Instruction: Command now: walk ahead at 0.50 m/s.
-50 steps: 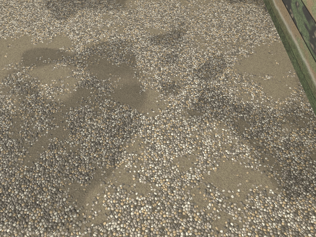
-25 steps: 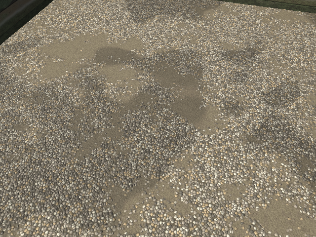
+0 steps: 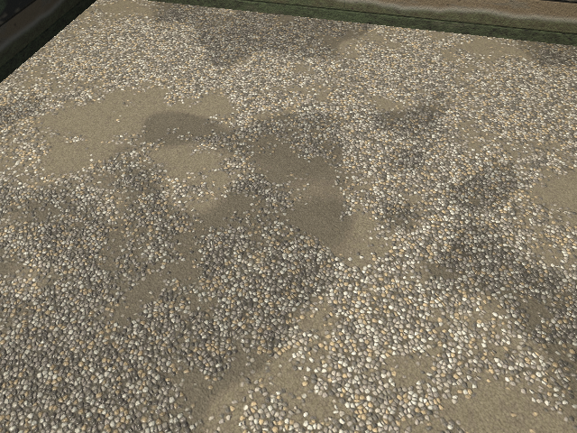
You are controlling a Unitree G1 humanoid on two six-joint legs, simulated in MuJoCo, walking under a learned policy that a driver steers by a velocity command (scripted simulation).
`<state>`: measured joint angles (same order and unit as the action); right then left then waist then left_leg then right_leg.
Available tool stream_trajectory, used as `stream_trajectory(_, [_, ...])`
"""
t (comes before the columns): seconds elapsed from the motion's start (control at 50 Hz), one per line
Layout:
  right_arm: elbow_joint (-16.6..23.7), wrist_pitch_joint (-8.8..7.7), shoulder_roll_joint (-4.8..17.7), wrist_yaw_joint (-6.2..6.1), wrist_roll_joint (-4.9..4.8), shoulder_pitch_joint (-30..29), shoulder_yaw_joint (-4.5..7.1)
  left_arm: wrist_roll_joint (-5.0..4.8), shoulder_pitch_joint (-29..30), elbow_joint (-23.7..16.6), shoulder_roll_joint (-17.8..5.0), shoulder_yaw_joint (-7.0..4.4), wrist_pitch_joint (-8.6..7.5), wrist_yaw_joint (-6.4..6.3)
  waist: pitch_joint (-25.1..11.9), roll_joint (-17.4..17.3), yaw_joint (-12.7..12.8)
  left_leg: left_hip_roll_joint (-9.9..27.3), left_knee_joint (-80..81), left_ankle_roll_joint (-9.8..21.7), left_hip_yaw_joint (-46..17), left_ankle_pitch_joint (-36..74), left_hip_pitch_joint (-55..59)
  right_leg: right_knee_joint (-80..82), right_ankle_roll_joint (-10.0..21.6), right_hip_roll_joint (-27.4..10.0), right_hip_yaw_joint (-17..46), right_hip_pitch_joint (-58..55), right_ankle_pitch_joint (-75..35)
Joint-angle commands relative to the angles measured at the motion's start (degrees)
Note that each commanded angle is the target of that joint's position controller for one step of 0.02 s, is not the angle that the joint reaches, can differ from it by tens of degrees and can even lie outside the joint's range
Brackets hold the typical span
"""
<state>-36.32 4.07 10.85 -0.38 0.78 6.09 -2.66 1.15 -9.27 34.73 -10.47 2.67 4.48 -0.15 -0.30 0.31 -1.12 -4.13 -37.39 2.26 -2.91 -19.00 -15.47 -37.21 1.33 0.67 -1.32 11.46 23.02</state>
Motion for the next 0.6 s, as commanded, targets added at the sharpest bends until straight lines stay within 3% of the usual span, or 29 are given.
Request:
stream_trajectory(0.02, [5.32, -0.92, 4.54, -0.23, -0.04, -5.58, 1.22, 0.06, 3.59, -4.99, -4.61, -1.33, -0.97, -0.18, -1.90, -1.05, 0.31, 3.56, 6.97, 1.64, -3.69, 10.49, -2.30, 5.07, 1.12, -2.10, 3.18, -2.09, -12.28])
stream_trajectory(0.1, [5.58, -0.83, 4.12, -0.24, -0.22, -6.20, 1.13, 0.12, 3.77, -5.07, -4.20, -1.29, -0.93, -0.13, -2.29, -0.53, 0.41, 3.54, 6.22, 1.73, -3.27, 11.76, -1.55, 5.11, 1.05, -2.17, 3.27, -2.22, -13.86])
stream_trajectory(0.12, [6.47, -0.96, 4.04, 0.60, 0.40, -8.10, 1.21, -0.27, 5.54, -6.15, -5.05, -1.42, -0.37, -0.07, -0.18, -0.25, -0.50, 3.77, 3.53, 1.48, -1.01, 20.17, -2.60, 4.71, 1.20, -3.80, 5.07, -1.03, -24.79])
stream_trajectory(0.18, [5.68, -1.37, 3.63, 0.66, 1.13, -5.94, 1.36, -0.09, 5.06, -5.69, -5.03, -1.83, -0.61, -0.36, -5.85, 0.86, -0.64, 3.83, 2.71, 1.08, -0.70, 22.99, 0.00, 3.18, 0.79, -3.67, 4.66, -3.80, -28.19])
stream_trajectory(0.2, [4.77, -1.32, 3.55, -0.30, 0.09, -4.12, 1.31, 0.01, 2.96, -4.62, -3.94, -1.68, -1.32, -0.59, -10.07, 0.78, 0.47, 3.72, 4.66, 1.28, -2.63, 14.94, 2.41, 3.98, 0.52, -2.16, 3.01, -5.91, -16.39])
stream_trajectory(0.24, [5.74, -0.61, 3.61, -0.49, -0.33, -7.62, 1.28, -0.03, 4.94, -5.05, -3.11, -1.18, -1.33, -0.45, -3.97, -0.67, 0.78, 4.19, 6.06, 1.44, -3.55, 12.86, 0.29, 5.24, 0.35, -1.56, 2.90, -2.43, -11.65])
stream_trajectory(0.26, [6.86, -0.57, 3.38, 0.43, 0.23, -9.78, 1.21, -0.38, 7.36, -6.16, -3.97, -1.21, -0.65, -0.28, -0.67, -0.59, -0.23, 4.42, 3.55, 1.26, -1.27, 20.65, -1.44, 4.51, 0.35, -2.82, 4.23, -0.44, -21.55])
stream_trajectory(0.28, [6.46, -0.73, 3.01, 0.70, 0.75, -7.83, 1.20, -0.20, 6.90, -5.92, -4.49, -1.57, -0.43, -0.17, -3.22, 0.07, -0.73, 4.25, 3.34, 1.14, -0.94, 21.30, -0.78, 3.78, 0.47, -3.10, 4.54, -1.70, -23.28])
stream_trajectory(0.3, [5.33, -0.79, 3.19, 0.00, 0.09, -5.26, 1.15, 0.03, 4.36, -4.95, -3.56, -1.50, -0.98, -0.22, -7.32, -0.22, 0.41, 4.08, 5.73, 1.32, -3.09, 12.69, 0.75, 4.29, 0.31, -1.84, 3.08, -4.24, -12.63])
stream_trajectory(0.32, [5.75, -0.68, 3.43, -0.13, -0.24, -7.20, 1.18, 0.05, 4.92, -5.25, -2.92, -1.16, -1.15, -0.18, -4.28, -1.11, 0.93, 4.27, 6.55, 1.44, -3.69, 11.11, -0.33, 5.06, 0.16, -1.56, 2.97, -2.65, -10.32])
stream_trajectory(0.36, [6.26, -0.47, 3.46, -0.16, -0.31, -8.11, 1.17, 0.02, 5.67, -5.17, -3.19, -1.13, -1.38, -0.14, -2.42, -0.99, 0.73, 4.50, 7.10, 1.58, -4.21, 9.97, -0.94, 5.46, 0.24, -1.48, 3.21, -1.67, -8.96])
stream_trajectory(0.38, [7.35, -0.54, 3.28, 0.69, 0.12, -9.92, 1.08, -0.41, 8.08, -6.38, -4.11, -1.17, -0.84, -0.13, 0.42, -0.45, -0.32, 4.60, 4.43, 1.28, -1.71, 18.39, -2.48, 4.78, 0.17, -2.77, 4.49, 0.18, -19.29])
stream_trajectory(0.4, [6.89, -0.82, 2.89, 0.91, 0.75, -7.95, 1.09, -0.21, 7.43, -6.04, -4.46, -1.48, -0.70, -0.10, -2.61, 0.24, -0.83, 4.36, 3.94, 1.21, -1.29, 19.32, -1.36, 4.21, 0.39, -3.25, 4.95, -1.25, -21.40])
stream_trajectory(0.42, [5.69, -0.95, 3.03, 0.14, 0.10, -5.28, 1.05, 0.06, 4.81, -5.00, -3.56, -1.46, -1.29, -0.21, -6.90, 0.17, 0.32, 4.18, 6.35, 1.35, -3.36, 10.63, 0.41, 4.68, 0.28, -1.90, 3.46, -3.96, -10.88])
stream_trajectory(0.44, [6.14, -0.82, 3.26, -0.02, -0.27, -7.27, 1.05, 0.05, 5.50, -5.32, -2.82, -1.09, -1.41, -0.19, -3.67, -0.78, 0.80, 4.36, 7.15, 1.43, -3.91, 9.31, -0.82, 5.33, 0.12, -1.56, 3.23, -2.31, -8.89])
stream_trajectory(0.5, [6.78, -0.46, 3.20, -0.04, -0.36, -8.14, 0.99, 0.02, 6.20, -5.28, -3.02, -1.03, -1.56, -0.13, -1.48, -0.98, 0.59, 4.61, 7.77, 1.53, -4.42, 8.27, -1.81, 5.53, 0.15, -1.42, 3.37, -1.25, -7.88])
stream_trajectory(0.52, [7.86, -0.66, 2.87, 0.82, 0.13, -9.87, 0.87, -0.35, 8.41, -6.46, -3.71, -1.00, -1.04, -0.11, 0.65, -0.58, -0.50, 4.59, 4.85, 1.32, -1.82, 17.23, -2.84, 4.89, 0.10, -2.85, 4.71, 0.30, -18.69])
stream_trajectory(0.54, [7.33, -1.00, 2.50, 1.01, 0.82, -7.85, 0.92, -0.12, 7.59, -6.08, -4.15, -1.39, -0.94, -0.12, -2.75, 0.22, -0.95, 4.39, 4.29, 1.29, -1.39, 18.47, -1.29, 4.36, 0.33, -3.26, 5.17, -1.27, -20.77])
stream_trajectory(0.56, [6.07, -1.13, 2.71, 0.19, 0.11, -5.17, 0.89, 0.12, 4.91, -4.97, -3.31, -1.39, -1.51, -0.25, -7.09, 0.17, 0.24, 4.24, 6.62, 1.40, -3.41, 9.88, 0.46, 4.73, 0.23, -1.89, 3.59, -4.07, -10.23])
stream_trajectory(0.58, [6.51, -1.00, 2.96, 0.01, -0.27, -7.20, 0.91, 0.12, 5.60, -5.29, -2.58, -1.03, -1.62, -0.24, -3.80, -0.84, 0.73, 4.43, 7.37, 1.49, -3.96, 8.82, -0.77, 5.32, 0.08, -1.55, 3.34, -2.43, -8.52])
stream_trajectory(0.6, [6.85, -0.87, 2.93, -0.07, -0.35, -7.92, 0.92, 0.15, 5.96, -5.23, -2.52, -0.95, -1.69, -0.25, -2.96, -1.05, 0.66, 4.58, 7.60, 1.60, -4.29, 8.43, -0.97, 5.54, 0.12, -1.54, 3.41, -1.92, -7.85])
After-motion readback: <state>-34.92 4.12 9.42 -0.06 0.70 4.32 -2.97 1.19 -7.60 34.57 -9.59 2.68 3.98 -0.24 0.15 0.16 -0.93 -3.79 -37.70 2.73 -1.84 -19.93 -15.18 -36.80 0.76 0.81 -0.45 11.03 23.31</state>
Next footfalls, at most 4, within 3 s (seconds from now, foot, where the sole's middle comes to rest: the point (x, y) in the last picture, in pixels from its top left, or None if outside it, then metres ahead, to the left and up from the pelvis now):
none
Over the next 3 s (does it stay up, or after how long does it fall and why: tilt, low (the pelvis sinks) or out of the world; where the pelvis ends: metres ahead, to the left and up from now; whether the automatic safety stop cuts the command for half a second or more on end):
stays up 0.01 0.02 0.00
